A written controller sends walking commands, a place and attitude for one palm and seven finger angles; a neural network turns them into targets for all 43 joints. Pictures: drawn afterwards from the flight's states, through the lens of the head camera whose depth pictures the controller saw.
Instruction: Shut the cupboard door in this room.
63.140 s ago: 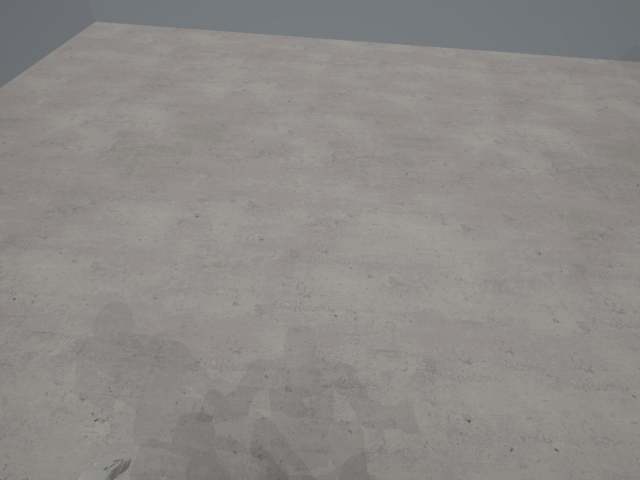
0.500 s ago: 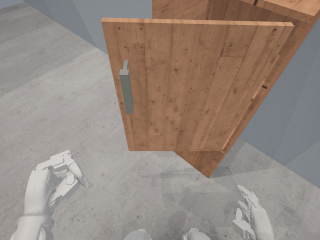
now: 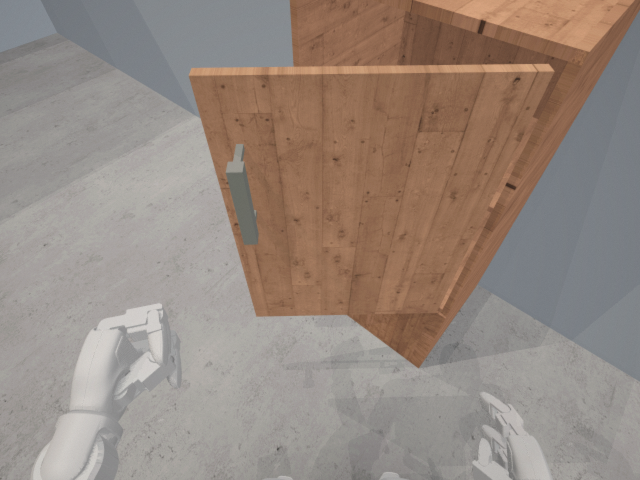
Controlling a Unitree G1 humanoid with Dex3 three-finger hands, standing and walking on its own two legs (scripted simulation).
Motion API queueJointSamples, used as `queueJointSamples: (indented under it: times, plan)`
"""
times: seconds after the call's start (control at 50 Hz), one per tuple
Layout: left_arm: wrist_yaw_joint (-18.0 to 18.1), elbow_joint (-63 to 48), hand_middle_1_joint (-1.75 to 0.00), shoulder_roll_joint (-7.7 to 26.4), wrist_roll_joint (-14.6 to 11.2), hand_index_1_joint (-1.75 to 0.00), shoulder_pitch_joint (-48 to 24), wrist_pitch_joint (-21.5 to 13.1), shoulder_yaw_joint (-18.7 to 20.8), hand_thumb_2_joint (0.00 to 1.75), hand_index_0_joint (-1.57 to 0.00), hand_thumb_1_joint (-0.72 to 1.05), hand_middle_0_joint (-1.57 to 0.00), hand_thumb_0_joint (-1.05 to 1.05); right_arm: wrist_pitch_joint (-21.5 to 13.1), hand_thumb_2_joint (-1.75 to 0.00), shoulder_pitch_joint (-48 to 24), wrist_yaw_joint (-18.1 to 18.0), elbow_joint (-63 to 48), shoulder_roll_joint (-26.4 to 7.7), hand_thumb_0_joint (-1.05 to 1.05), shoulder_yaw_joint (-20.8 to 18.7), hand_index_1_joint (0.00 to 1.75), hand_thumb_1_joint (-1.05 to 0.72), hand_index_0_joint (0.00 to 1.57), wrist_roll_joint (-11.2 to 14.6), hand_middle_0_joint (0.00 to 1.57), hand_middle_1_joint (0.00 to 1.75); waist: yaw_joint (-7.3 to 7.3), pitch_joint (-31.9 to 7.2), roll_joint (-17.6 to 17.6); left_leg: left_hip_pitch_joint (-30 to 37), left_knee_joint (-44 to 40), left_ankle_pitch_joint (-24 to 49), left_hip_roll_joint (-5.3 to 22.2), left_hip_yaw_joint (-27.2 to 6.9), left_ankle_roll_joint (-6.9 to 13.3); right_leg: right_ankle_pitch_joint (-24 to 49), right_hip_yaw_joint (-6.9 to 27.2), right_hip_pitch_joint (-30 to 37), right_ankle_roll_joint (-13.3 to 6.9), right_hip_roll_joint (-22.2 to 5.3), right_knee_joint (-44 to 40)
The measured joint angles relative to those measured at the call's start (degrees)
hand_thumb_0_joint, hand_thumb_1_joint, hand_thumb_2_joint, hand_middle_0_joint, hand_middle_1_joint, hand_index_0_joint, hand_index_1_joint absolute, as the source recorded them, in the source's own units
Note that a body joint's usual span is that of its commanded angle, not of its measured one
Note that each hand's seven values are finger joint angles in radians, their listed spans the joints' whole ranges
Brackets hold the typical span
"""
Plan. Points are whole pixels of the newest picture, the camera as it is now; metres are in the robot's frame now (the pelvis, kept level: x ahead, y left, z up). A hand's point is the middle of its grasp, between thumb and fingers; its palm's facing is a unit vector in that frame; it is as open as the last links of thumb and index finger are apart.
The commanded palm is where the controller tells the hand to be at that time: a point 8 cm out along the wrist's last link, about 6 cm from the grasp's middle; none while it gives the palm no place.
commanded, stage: raise the hand and make a fist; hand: left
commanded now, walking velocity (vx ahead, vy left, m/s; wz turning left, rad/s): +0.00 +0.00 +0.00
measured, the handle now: (245, 196) +0.48 +0.15 +0.07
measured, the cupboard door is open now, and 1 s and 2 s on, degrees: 42 42 42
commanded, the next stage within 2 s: bring the fist close to the handle in 0.22 s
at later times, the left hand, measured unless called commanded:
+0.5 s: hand (183, 346) +0.24 +0.17 +0.08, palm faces +0.12 -0.99 -0.05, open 3.1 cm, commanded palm +0.22 +0.21 +0.08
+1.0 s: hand (245, 297) +0.31 +0.12 +0.07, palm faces +0.00 -1.00 -0.02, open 3.1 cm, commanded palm +0.30 +0.18 +0.08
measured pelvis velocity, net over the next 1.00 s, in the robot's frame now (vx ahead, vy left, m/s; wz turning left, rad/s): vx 0.00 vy -0.01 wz -0.01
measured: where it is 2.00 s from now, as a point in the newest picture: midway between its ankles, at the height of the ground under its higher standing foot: outside the picture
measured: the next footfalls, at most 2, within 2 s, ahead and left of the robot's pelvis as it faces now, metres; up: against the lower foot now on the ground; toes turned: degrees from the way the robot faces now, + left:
none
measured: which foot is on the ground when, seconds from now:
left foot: down 0.00-1.00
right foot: down 0.00-1.00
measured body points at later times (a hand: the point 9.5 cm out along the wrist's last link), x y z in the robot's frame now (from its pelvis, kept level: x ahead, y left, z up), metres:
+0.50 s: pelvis -0.01 -0.02 +0.00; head +0.03 -0.03 +0.45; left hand +0.23 +0.22 +0.09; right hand +0.18 -0.25 -0.08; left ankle -0.02 +0.09 -0.69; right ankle +0.03 -0.11 -0.69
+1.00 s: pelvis +0.00 -0.01 +0.00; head +0.04 -0.02 +0.45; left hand +0.31 +0.17 +0.08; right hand +0.15 -0.25 -0.09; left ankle -0.02 +0.09 -0.69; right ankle +0.03 -0.11 -0.69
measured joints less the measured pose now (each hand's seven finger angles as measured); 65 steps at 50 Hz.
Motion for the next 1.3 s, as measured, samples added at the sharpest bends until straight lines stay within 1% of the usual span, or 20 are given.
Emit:
queueJointSamples:
  times: [0.06,0.16,0.22,0.32,0.36,0.4,0.46,0.52,0.56,0.64,0.7,0.74,0.8,0.86,0.94,1.0,1.06,1.14,1.2,1.3]
  plan:
    - [0.74,0.19,-1.5,-0.04,0.48,-1.5,0.86,0.28,-0.39,0.89,-1.29,0.9,-1.3,0.01,-0.08,-0.9,0.11,-0.15,-0.12,0.08,0.02,-0.32,0.3,-0.9,0.2,-0.2,0.2,0.3,-0.1,0.2,-0.4,0.51,-0.59,0.26,0.11,0.23,-0.25,0.1,0.24,0.18,-0.27,0.11,-0.06]
    - [3.3,-0.85,-1.5,-0.2,0.58,-1.5,0.67,-3.8,1.14,0.89,-1.29,0.9,-1.3,0.02,-0.54,-0.9,-0.31,0.13,0.41,0.15,0.02,-0.6,0.3,-0.9,0.2,-0.64,0.2,0.3,0.1,0.15,-0.75,0.27,-0.14,0.17,0.34,-0.03,-0.8,-0.13,-0.06,-0.17,-0.83,0.31,0.66]
    - [2.91,-0.45,-1.5,-0.54,0.44,-1.5,-0.11,-5.01,1.22,0.89,-1.29,0.9,-1.3,0.02,-0.55,-0.9,-0.88,0.43,0.72,-0.11,0.02,-0.57,0.3,-0.9,0.2,-0.52,0.2,0.3,0.2,0.11,-0.32,-0.15,0.41,0.06,0.4,-0.35,-1.03,-0.28,-0.43,-0.49,-1.06,0.36,1.11]
    - [0.57,1.1,-1.5,-0.61,0.69,-1.5,0.3,-2.12,-0.71,0.9,-1.3,0.9,-1.3,0.01,-0.11,-0.9,-1.25,0.16,0.26,-0.19,0.02,-0.36,0.3,-0.9,0.2,-0.05,0.2,0.3,0.23,0.21,0.0,0.05,-0.1,0.41,0.5,-0.29,-1.23,-0.07,-0.36,-0.47,-1.24,0.43,0.91]
    - [0.65,1.31,-1.5,-0.53,0.85,-1.5,0.68,-1.28,-1.04,0.89,-1.3,0.9,-1.3,0.01,-0.06,-0.9,-1.19,-0.08,0.05,-0.02,0.02,-0.33,0.3,-0.9,0.2,-0.06,0.2,0.3,0.21,0.26,-0.18,0.32,-0.5,0.58,0.54,-0.19,-1.32,0.03,-0.25,-0.33,-1.31,0.47,0.73]
    - [1.51,1.41,-1.5,-0.42,1.03,-1.5,0.1,-1.54,-0.85,0.89,-1.3,0.9,-1.3,0.02,-0.24,-0.9,-1.19,-0.3,0.17,0.11,0.02,-0.35,0.3,-0.9,0.2,-0.21,0.2,0.3,0.29,0.38,-0.39,0.4,-0.57,0.64,0.59,-0.27,-1.43,0.05,-0.33,-0.26,-1.42,0.51,0.71]
    - [3.23,1.81,-1.5,-0.64,1.08,-1.5,-2.34,-3.61,0.0,0.89,-1.3,0.9,-1.3,0.02,-0.73,-0.9,-1.56,-0.26,0.9,0.09,0.01,-0.38,0.3,-0.9,0.2,-0.43,0.2,0.3,0.33,0.48,-0.43,-0.05,-0.03,0.49,0.6,-0.59,-1.59,-0.07,-0.67,-0.55,-1.59,0.52,1.06]
    - [3.76,3.11,-1.5,-1.04,1.27,-1.5,-5.98,-4.93,0.07,0.89,-1.3,0.9,-1.3,0.02,-1.0,-0.9,-2.14,-0.05,1.73,-0.08,0.01,-0.32,0.3,-0.9,0.2,-0.42,0.2,0.3,0.26,0.56,-0.24,-0.82,0.74,0.28,0.54,-0.84,-1.6,-0.25,-0.96,-1.15,-1.61,0.44,1.62]
    - [3.4,4.44,-1.5,-1.34,1.64,-1.5,-8.32,-4.3,-0.86,0.9,-1.3,0.9,-1.3,0.02,-0.95,-0.9,-2.37,0.06,2.0,-0.19,0.01,-0.32,0.3,-0.9,0.2,-0.26,0.2,0.3,0.13,0.71,0.02,-1.05,0.89,0.27,0.47,-0.87,-1.54,-0.25,-1.0,-1.33,-1.55,0.38,1.7]
    - [2.66,6.52,-1.5,-1.93,2.54,-1.5,-10.45,-0.72,-3.32,0.9,-1.3,0.9,-1.3,0.01,-0.15,-0.9,-2.04,0.08,1.79,0.0,0.01,-0.26,0.3,-0.9,0.2,-0.12,0.2,0.3,-0.3,0.57,0.09,-0.4,-0.34,0.7,0.38,-0.15,-1.28,0.11,-0.23,-1.08,-1.29,0.3,0.99]
    - [4.05,7.82,-1.5,-2.33,3.08,-1.5,-11.32,0.72,-3.71,0.89,-1.3,0.9,-1.3,0.01,0.56,-0.9,-1.58,0.01,1.66,0.39,0.01,-0.21,0.3,-0.9,0.2,-0.28,0.2,0.3,-0.7,0.51,-0.19,0.55,-1.58,1.05,0.38,0.45,-1.16,0.37,0.42,-0.49,-1.15,0.32,0.24]
    - [5.8,8.82,-1.5,-2.47,3.4,-1.5,-12.59,0.37,-3.02,0.89,-1.3,0.9,-1.3,0.02,0.86,-0.9,-1.48,0.09,1.95,0.65,0.01,-0.24,0.3,-0.9,0.2,-0.49,0.2,0.3,-0.86,0.57,-0.52,0.87,-2.0,1.16,0.38,0.68,-1.13,0.44,0.67,-0.32,-1.12,0.33,0.04]
    - [8.07,9.9,-1.5,-2.71,3.89,-1.5,-14.75,-1.35,-1.79,0.89,-1.3,0.9,-1.3,0.02,1.14,-0.9,-1.43,0.51,2.58,0.81,0.01,-0.38,0.3,-0.9,0.2,-0.8,0.2,0.3,-0.92,0.6,-0.84,0.76,-1.92,1.08,0.42,0.74,-1.1,0.42,0.72,-0.43,-1.14,0.37,0.08]
    - [8.72,10.63,-1.5,-3.07,4.54,-1.5,-16.61,-2.63,-2.34,0.89,-1.29,0.9,-1.3,0.02,1.3,-0.9,-1.27,1.03,3.07,0.52,0.01,-0.71,0.3,-0.9,0.2,-0.88,0.2,0.3,-0.86,0.61,-0.48,0.4,-1.47,0.9,0.34,0.49,-1.01,0.32,0.46,-0.54,-1.05,0.28,0.19]
    - [8.08,12.82,-1.5,-4.01,5.42,-1.5,-18.89,-1.77,-5.39,0.9,-1.29,0.91,-1.3,0.01,1.95,-0.9,-1.25,1.16,3.45,0.09,0.01,-0.95,0.3,-0.9,0.2,-0.62,0.2,0.3,-0.8,0.76,0.16,0.34,-1.44,0.95,0.08,0.4,-0.75,0.36,0.38,-0.42,-0.75,0.01,0.02]
    - [8.74,15.69,-1.5,-4.7,6.07,-1.5,-21.6,-0.29,-6.76,0.9,-1.3,0.9,-1.3,0.01,2.62,-0.9,-1.77,0.94,3.75,0.25,0.01,-0.78,0.3,-0.9,0.2,-0.63,0.2,0.3,-1.05,1.13,0.01,0.38,-1.76,1.22,-0.04,0.72,-0.6,0.56,0.7,-0.55,-0.6,-0.11,-0.07]
    - [10.93,18.61,-1.5,-5.06,6.62,-1.5,-24.9,0.01,-6.35,0.89,-1.3,0.9,-1.3,0.02,3.17,-0.9,-2.34,0.85,4.08,0.84,0.01,-0.64,0.3,-0.9,0.2,-0.84,0.2,0.3,-1.47,1.28,-0.57,0.2,-2.03,1.47,-0.03,1.11,-0.59,0.79,1.08,-0.97,-0.59,-0.08,-0.05]
    - [13.68,21.19,-1.5,-5.22,7.39,-1.5,-28.85,-1.78,-5.03,0.89,-1.3,0.9,-1.3,0.02,3.57,-0.9,-2.41,1.23,4.56,1.37,0.01,-0.69,0.3,-0.9,0.2,-1.19,0.2,0.3,-1.74,0.88,-0.9,-0.25,-1.89,1.44,0.14,1.36,-0.65,0.9,1.3,-1.51,-0.67,0.1,0.11]
    - [14.19,24.38,-1.5,-5.07,7.99,-1.5,-32.0,-2.76,-4.82,0.89,-1.3,0.9,-1.3,0.02,4.11,-0.9,-2.17,1.62,5.09,1.3,0.01,-0.73,0.3,-0.9,0.2,-1.19,0.2,0.3,-1.8,0.51,-0.65,-0.56,-1.7,1.38,0.18,1.24,-0.67,0.89,1.17,-1.71,-0.66,0.12,0.11]
    - [13.7,31.38,-1.5,-5.13,7.99,-1.5,-36.98,-1.56,-4.85,0.9,-1.3,0.9,-1.3,0.01,5.28,-0.9,-1.73,1.75,5.75,1.05,0.01,-0.84,0.3,-0.9,0.2,-0.94,0.2,0.3,-2.25,0.71,-0.43,-0.85,-2.18,1.81,0.2,1.22,-0.65,1.37,1.15,-1.93,-0.61,0.13,-0.5]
